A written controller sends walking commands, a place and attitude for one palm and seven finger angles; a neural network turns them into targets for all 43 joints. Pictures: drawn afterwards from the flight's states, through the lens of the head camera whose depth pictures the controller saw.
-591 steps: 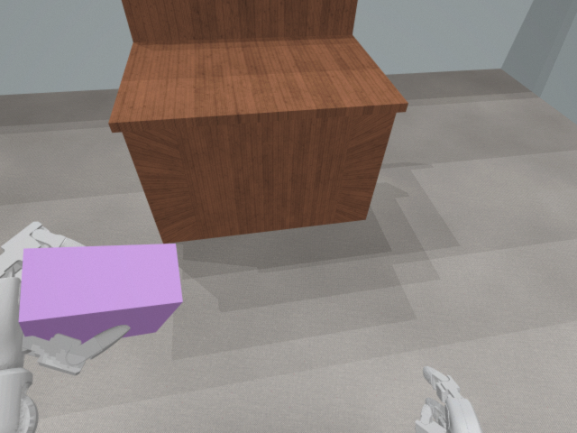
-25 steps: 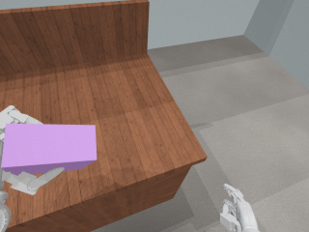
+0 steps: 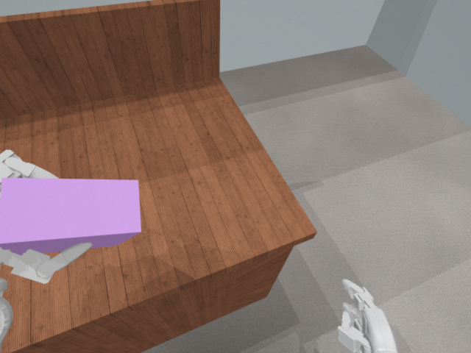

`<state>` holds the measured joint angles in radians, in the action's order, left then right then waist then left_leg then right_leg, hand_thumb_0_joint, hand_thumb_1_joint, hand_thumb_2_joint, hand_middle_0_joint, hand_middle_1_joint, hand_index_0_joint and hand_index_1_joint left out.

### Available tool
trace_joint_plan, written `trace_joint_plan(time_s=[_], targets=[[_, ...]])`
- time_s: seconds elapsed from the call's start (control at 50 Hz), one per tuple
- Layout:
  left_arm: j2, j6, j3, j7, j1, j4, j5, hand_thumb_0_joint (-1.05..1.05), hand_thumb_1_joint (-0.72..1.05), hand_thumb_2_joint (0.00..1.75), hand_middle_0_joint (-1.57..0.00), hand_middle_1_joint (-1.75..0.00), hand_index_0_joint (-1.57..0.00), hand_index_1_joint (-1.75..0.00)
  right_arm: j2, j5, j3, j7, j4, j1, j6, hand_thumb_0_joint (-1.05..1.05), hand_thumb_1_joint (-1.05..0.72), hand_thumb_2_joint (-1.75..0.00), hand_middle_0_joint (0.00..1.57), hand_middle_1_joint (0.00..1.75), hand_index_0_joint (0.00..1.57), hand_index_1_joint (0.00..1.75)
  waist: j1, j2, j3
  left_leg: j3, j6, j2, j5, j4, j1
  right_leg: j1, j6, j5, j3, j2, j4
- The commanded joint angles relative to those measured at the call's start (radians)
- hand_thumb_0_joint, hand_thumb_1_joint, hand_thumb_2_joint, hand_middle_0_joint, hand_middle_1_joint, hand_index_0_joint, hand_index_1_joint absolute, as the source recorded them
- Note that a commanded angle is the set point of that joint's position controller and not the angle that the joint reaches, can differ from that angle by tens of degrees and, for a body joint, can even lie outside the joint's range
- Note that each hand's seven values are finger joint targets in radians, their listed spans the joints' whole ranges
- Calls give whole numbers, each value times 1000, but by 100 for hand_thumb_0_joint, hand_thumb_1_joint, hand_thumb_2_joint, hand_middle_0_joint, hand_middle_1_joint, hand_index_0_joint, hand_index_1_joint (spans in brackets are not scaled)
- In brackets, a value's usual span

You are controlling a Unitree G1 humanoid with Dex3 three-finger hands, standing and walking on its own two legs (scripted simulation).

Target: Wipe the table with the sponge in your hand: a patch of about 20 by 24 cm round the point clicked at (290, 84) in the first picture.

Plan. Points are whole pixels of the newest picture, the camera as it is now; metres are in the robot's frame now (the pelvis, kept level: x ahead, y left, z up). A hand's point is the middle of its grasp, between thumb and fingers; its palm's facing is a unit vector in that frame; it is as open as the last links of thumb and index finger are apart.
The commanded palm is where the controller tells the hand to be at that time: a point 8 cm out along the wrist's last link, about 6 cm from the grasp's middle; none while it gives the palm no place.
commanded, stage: come to a stop and stand still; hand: left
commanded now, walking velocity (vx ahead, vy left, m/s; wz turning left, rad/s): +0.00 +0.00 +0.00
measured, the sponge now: (92, 218) +0.25 +0.21 +0.14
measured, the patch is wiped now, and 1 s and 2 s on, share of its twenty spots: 0.00 0.00 0.00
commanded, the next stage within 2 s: look again from close up in 0.68 s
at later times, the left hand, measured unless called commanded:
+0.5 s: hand (38, 238) +0.21 +0.25 +0.15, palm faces +0.39 -0.85 -0.36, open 10.3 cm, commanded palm +0.15 +0.28 +0.18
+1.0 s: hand (40, 238) +0.21 +0.25 +0.16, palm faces +0.39 -0.84 -0.39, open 10.3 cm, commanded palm +0.15 +0.28 +0.18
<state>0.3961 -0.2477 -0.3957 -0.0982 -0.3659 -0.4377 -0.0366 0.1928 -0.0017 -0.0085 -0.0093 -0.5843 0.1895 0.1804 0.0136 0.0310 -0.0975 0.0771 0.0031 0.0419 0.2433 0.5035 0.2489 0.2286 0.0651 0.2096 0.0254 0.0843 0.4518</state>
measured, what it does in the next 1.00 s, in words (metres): stands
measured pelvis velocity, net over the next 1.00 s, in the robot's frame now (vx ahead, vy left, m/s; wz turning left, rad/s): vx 0.00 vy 0.00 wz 0.02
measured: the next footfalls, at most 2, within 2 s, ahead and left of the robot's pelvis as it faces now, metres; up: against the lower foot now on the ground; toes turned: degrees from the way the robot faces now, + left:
none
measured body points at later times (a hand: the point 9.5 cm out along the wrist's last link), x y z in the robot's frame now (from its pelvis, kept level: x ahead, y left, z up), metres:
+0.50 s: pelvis -0.01 +0.00 +0.00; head +0.03 +0.04 +0.45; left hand +0.19 +0.30 +0.17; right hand +0.19 -0.21 -0.06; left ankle +0.02 +0.11 -0.74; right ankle +0.02 -0.17 -0.74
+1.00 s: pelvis +0.00 +0.00 +0.00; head +0.03 +0.02 +0.45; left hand +0.19 +0.29 +0.18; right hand +0.19 -0.22 -0.07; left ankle +0.02 +0.11 -0.74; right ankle +0.02 -0.17 -0.74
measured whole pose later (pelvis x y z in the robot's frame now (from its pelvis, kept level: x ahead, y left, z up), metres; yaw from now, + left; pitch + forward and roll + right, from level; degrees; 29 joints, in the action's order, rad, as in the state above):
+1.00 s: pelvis +0.00 +0.00 +0.00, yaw +1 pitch -1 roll -1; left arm 0.37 -0.21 -0.37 -0.10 -0.44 -0.49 -0.04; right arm 0.19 -0.01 0.00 0.02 -0.59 0.18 0.13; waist 0.02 0.04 -0.09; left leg 0.05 0.00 0.05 0.23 0.49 0.25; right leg 0.20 0.06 0.19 0.05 0.07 0.40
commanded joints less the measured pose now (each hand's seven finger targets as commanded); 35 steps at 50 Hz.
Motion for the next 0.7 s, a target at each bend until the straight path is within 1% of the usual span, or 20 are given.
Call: trace_joint_plan(time_s=[0.0, 0.04, 0.06, 0.1, 0.14, 0.16, 0.18, 0.2, 0.26, 0.28, 0.36, 0.38, 0.44, 0.46, 0.48, 0.54, 0.56, 0.58, 0.66, 0.68], targets=[[186, -64, -126, -23, -35, -237, -26, 0, 10, 130, -120, -160, -120, -160, 127, -10, -44, 29, 155, -68, 53, 0, -90, -90, 20, 30, 20, 30, 21, -7, 194, -63, 2, 13, -78, -119, 22, -120, -63, -102, 4, -23, -40], [203, -74, -149, -26, 17, -245, -27, 0, 10, 130, -120, -160, -120, -160, 127, -11, -44, 41, 152, -65, 54, 0, -90, -90, 20, 30, 20, 30, 16, -43, 187, -65, 1, 11, -60, -123, 10, -108, -65, -93, -5, -21, -45], [228, -78, -168, -32, 60, -274, -24, 0, 10, 130, -120, -160, -120, -160, 128, -14, -43, 49, 147, -85, 54, 0, -90, -90, 20, 30, 20, 30, 11, -86, 186, -68, 4, 18, -65, -136, -10, -97, -65, -92, -2, -25, -34], [182, -81, -127, -29, 76, -246, -21, 0, 10, 130, -120, -160, -120, -160, 123, -9, -41, 50, 145, -68, 58, 0, -90, -90, 20, 30, 20, 30, 14, -122, 187, -70, 10, 23, -57, -135, 3, -116, -66, -98, 2, -22, -32], [164, -81, -104, -28, 86, -243, -16, 0, 10, 130, -120, -160, -120, -160, 125, -8, -42, 46, 137, -62, 66, 0, -90, -90, 20, 30, 20, 30, 15, -101, 198, -66, 7, 16, -79, -115, -15, -125, -68, -132, -10, -19, -49], [145, -77, -85, -30, 91, -260, -16, 0, 10, 130, -120, -160, -120, -160, 122, -13, -40, 45, 134, -82, 71, 0, -90, -90, 20, 30, 20, 30, 10, -114, 197, -56, 5, 16, -79, -114, -42, -106, -69, -134, -14, -19, -53], [117, -75, -54, -27, 82, -229, -12, 0, 10, 130, -120, -160, -120, -160, 128, -5, -38, 43, 126, -64, 70, 0, -90, -90, 20, 30, 20, 30, 9, -94, 181, -62, 4, 14, -70, -116, -24, -101, -68, -122, -4, -21, -64], [110, -71, -41, -27, 90, -242, -9, 0, 10, 130, -120, -160, -120, -160, 129, -5, -41, 38, 126, -63, 70, 0, -90, -90, 20, 30, 20, 30, 9, -107, 183, -63, 0, 11, -68, -120, -20, -109, -68, -119, -8, -26, -63], [114, -59, -48, -32, 73, -230, -2, 0, 10, 130, -120, -160, -120, -160, 128, -9, -40, 35, 125, -88, 68, 0, -90, -90, 20, 30, 20, 30, 9, -101, 163, -56, -3, 14, -25, -133, -16, -90, -64, -87, -12, -33, -74], [91, -58, -28, -28, 71, -210, 1, 0, 10, 130, -120, -160, -120, -160, 130, -1, -38, 33, 121, -68, 59, 0, -90, -90, 20, 30, 20, 30, 7, -86, 149, -63, -1, 11, -16, -137, 21, -102, -65, -78, -2, -35, -79], [145, -53, -88, -31, 57, -247, -3, 0, 10, 130, -120, -160, -120, -160, 128, -6, -40, 35, 137, -89, 46, 0, -90, -90, 20, 30, 20, 30, 9, -106, 161, -59, -6, 11, -22, -140, 6, -108, -64, -94, -9, -40, -84], [119, -56, -66, -26, 56, -238, -5, 0, 10, 130, -120, -160, -120, -160, 126, -2, -36, 34, 140, -74, 39, 0, -90, -90, 20, 30, 20, 30, 6, -102, 157, -61, -5, 9, -19, -143, 26, -118, -64, -91, 2, -42, -83], [139, -55, -91, -24, 37, -261, -10, 0, 10, 130, -120, -160, -120, -160, 128, -3, -40, 35, 153, -71, 34, 0, -90, -90, 20, 30, 20, 30, 10, -94, 177, -61, -6, 7, -39, -133, 20, -139, -63, -116, -5, -42, -84], [151, -52, -106, -27, 25, -268, -12, 0, 10, 130, -120, -160, -120, -160, 126, -7, -40, 38, 152, -89, 35, 0, -90, -90, 20, 30, 20, 30, 8, -113, 177, -56, -5, 9, -38, -136, 4, -132, -62, -122, -4, -42, -85], [121, -52, -76, -22, 20, -257, -14, 0, 10, 130, -120, -160, -120, -160, 126, -2, -36, 36, 152, -76, 31, 0, -90, -90, 20, 30, 20, 30, 6, -105, 170, -57, -4, 6, -44, -135, 21, -138, -62, -126, 4, -43, -86], [130, -47, -85, -22, 5, -268, -13, 0, 10, 130, -120, -160, -120, -160, 130, -4, -43, 36, 154, -70, 30, 0, -90, -90, 20, 30, 20, 30, 10, -87, 199, -54, -5, 8, -78, -116, -6, -146, -61, -162, -5, -41, -82], [136, -43, -91, -26, 5, -282, -14, 0, 10, 130, -120, -160, -120, -160, 129, -8, -42, 38, 151, -88, 32, 0, -90, -90, 20, 30, 20, 30, 6, -92, 202, -50, -4, 10, -82, -117, -27, -132, -60, -166, -6, -41, -84], [116, -44, -68, -23, 9, -280, -13, 0, 10, 130, -120, -160, -120, -160, 131, -3, -41, 38, 149, -77, 29, 0, -90, -90, 20, 30, 20, 30, 5, -97, 196, -54, -3, 9, -87, -121, -11, -141, -59, -168, 4, -41, -82], [143, -37, -94, -31, 3, -290, -12, 0, 10, 130, -120, -160, -120, -160, 134, -10, -44, 39, 147, -89, 30, 0, -90, -90, 20, 30, 20, 30, 6, -110, 203, -60, -5, 14, -110, -123, -23, -141, -59, -174, 2, -41, -71], [116, -39, -67, -27, 4, -288, -12, 0, 10, 130, -120, -160, -120, -160, 133, -6, -42, 39, 145, -80, 27, 0, -90, -90, 20, 30, 20, 30, 5, -95, 195, -63, -4, 14, -113, -124, -8, -146, -59, -175, 10, -42, -70]])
